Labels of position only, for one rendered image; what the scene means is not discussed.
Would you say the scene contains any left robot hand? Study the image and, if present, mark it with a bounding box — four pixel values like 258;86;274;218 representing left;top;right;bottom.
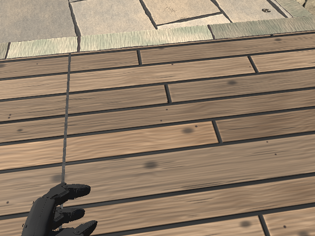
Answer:
21;182;97;236

